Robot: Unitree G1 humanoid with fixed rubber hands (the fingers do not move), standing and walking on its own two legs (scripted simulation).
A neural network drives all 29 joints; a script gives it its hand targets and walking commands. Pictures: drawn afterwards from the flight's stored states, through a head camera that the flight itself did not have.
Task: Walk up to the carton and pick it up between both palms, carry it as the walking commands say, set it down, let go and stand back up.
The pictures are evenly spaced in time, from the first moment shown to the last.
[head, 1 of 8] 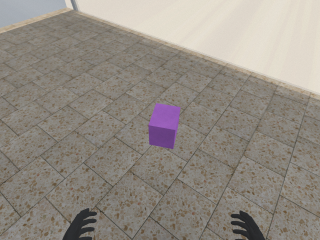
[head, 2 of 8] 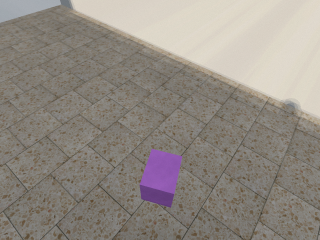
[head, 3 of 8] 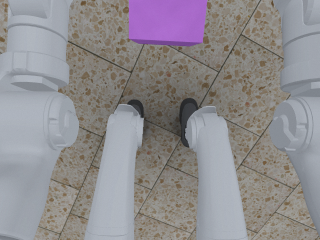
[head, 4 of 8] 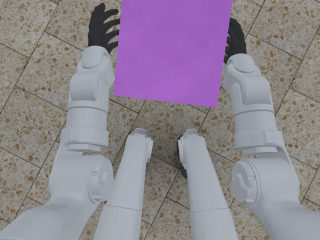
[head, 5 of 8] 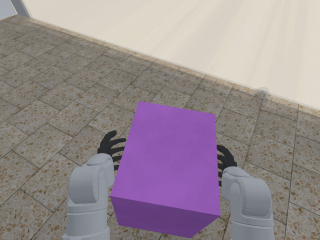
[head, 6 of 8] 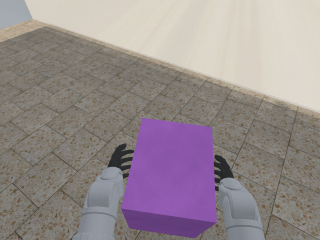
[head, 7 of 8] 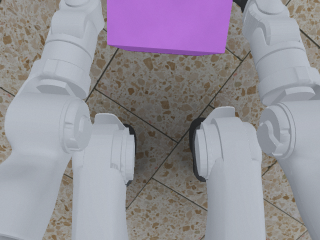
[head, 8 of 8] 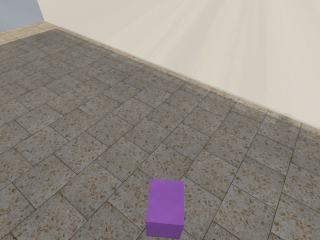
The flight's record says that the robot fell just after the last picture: no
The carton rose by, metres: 0.69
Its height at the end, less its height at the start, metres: +0.00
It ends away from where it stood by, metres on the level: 0.64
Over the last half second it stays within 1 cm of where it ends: yes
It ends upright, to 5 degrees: yes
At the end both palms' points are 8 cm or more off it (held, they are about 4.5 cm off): yes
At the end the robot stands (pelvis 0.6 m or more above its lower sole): yes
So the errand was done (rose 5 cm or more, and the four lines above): yes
